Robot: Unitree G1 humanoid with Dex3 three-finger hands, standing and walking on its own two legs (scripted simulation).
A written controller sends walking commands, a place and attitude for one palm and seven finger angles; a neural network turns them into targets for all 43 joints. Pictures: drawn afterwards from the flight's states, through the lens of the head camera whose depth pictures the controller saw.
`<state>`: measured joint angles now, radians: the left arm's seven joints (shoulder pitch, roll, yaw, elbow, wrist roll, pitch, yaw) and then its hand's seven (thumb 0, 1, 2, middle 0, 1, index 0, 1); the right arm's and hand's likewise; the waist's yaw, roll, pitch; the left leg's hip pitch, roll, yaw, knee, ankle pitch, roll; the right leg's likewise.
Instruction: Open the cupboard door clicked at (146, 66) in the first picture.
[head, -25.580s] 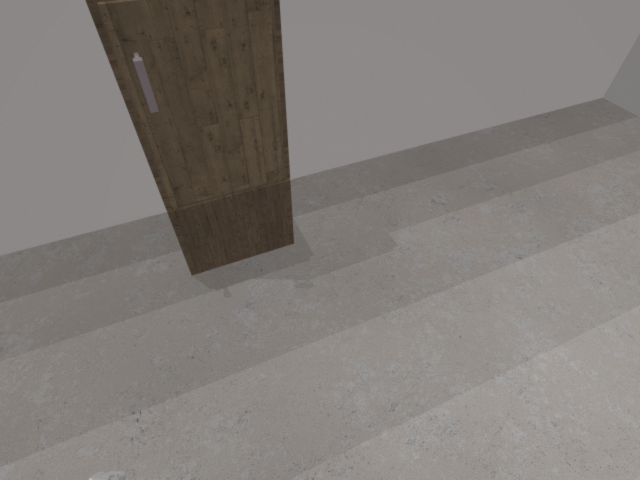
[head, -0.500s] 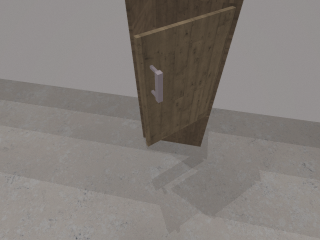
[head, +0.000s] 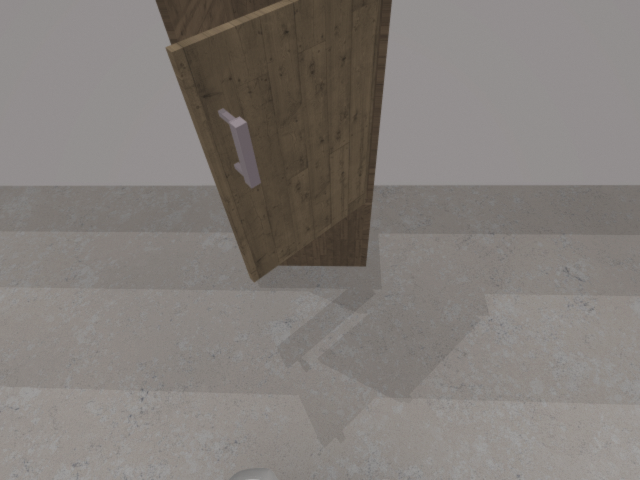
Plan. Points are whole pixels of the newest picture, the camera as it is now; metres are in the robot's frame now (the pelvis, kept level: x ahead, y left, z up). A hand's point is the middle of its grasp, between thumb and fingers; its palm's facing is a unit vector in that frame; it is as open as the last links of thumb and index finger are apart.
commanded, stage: walk to a spot facing it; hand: left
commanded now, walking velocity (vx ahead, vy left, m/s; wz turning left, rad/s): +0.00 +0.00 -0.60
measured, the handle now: (239, 149) +0.58 +0.18 +0.05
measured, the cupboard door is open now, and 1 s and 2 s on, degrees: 43 43 43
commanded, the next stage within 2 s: none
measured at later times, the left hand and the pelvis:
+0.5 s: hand out of the picture +0.12 +0.23 -0.16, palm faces -0.20 -0.95 -0.25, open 7.4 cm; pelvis +0.00 +0.03 +0.01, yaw -16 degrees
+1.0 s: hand (248, 424) +0.20 +0.14 -0.16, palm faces -0.57 -0.80 -0.20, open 7.4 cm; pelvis +0.00 +0.03 +0.01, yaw -35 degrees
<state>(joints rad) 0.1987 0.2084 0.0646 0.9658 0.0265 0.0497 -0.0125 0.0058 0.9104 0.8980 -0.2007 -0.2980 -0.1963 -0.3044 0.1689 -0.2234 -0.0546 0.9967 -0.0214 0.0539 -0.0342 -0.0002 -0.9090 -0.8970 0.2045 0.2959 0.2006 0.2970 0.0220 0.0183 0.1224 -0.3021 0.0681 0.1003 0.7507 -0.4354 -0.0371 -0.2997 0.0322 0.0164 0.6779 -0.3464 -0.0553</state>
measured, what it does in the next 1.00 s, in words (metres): steps on the spot, turning right: left foot, then right foot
